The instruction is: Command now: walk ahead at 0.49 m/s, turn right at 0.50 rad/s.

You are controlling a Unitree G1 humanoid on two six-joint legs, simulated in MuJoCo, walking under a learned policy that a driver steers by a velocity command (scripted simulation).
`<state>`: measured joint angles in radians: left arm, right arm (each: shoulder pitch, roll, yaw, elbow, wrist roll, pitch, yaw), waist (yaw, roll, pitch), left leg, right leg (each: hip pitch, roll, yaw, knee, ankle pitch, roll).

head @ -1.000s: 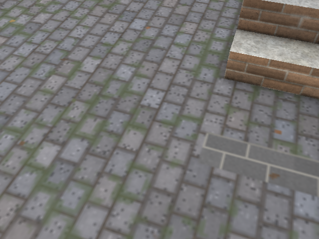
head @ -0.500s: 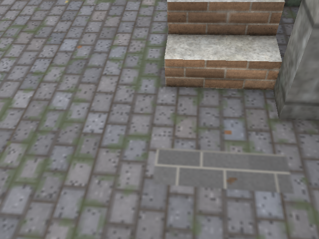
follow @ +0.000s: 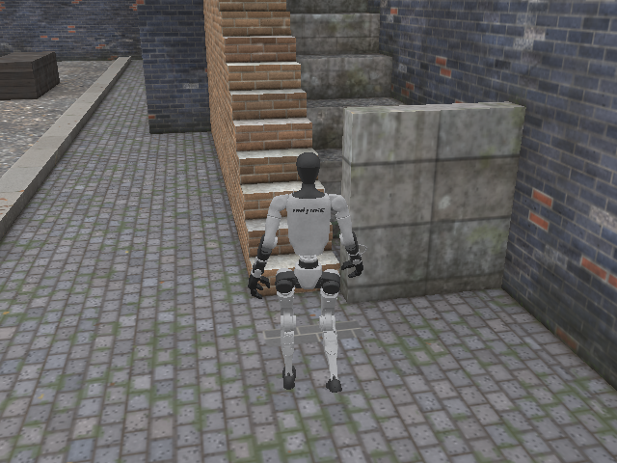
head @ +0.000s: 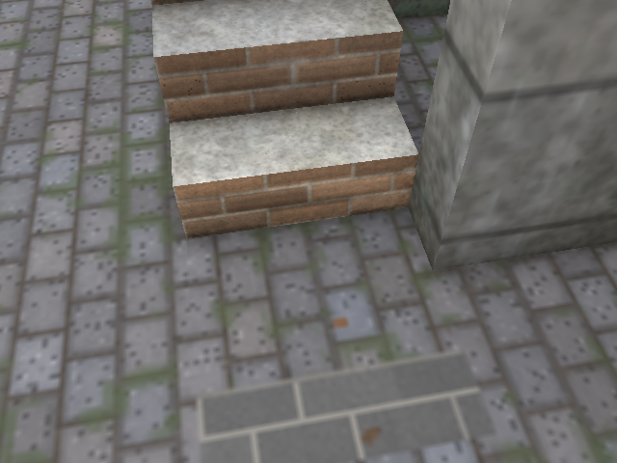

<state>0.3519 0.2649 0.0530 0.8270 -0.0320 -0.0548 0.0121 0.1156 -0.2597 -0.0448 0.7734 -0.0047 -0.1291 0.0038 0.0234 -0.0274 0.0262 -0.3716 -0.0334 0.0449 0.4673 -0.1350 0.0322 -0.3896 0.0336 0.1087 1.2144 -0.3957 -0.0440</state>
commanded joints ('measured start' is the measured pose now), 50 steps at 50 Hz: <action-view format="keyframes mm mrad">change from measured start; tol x32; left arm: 1 -6 65 21 -91 6 -5 -4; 15 -357 51 -9 -233 9 -31 -48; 21 166 255 70 -117 32 -24 -23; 50 -53 91 14 -59 80 -30 -11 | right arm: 1 71 -78 -20 -10 -11 -3 5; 50 174 -211 -76 6 -2 123 24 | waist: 1 -21 87 -44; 50 -69 12 -158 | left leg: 1 213 287 -316 -288 -35 166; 16 359 310 -85 -252 177 138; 19 196 206 24 196 378 52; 22 -441 83 -133 851 -386 13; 37 -179 98 5 204 299 5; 41 -319 102 0 102 188 37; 46 243 -40 57 -6 44 145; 48 685 324 -656 -67 164 431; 50 392 264 -502 -191 -166 311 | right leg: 1 -243 -145 27 28 90 -1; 18 88 -41 -163 -720 283 -65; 21 776 -448 643 -895 144 -307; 26 270 -287 184 -1035 308 -202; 37 224 -209 -194 -1169 413 -92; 39 463 -333 -148 -993 962 -47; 45 451 -267 -250 -567 1054 -21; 48 -287 20 -164 339 -245 48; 50 -333 -120 -57 161 -22 5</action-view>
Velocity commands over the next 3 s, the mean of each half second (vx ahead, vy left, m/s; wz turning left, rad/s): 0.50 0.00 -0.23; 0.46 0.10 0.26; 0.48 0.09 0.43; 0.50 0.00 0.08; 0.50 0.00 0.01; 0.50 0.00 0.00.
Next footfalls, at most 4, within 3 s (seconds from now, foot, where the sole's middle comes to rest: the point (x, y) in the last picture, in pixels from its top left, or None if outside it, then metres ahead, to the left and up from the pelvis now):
0.38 right None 0.36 -0.17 -0.77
0.92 left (312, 376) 0.66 0.04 -0.77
1.48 right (339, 287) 0.90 -0.03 -0.77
1.86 left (256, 300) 0.86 0.18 -0.77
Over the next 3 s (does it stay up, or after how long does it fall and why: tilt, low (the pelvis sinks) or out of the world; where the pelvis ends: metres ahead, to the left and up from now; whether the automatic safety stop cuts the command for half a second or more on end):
stays up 0.86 0.08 0.02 its command is cut before an obstacle after 0.8 s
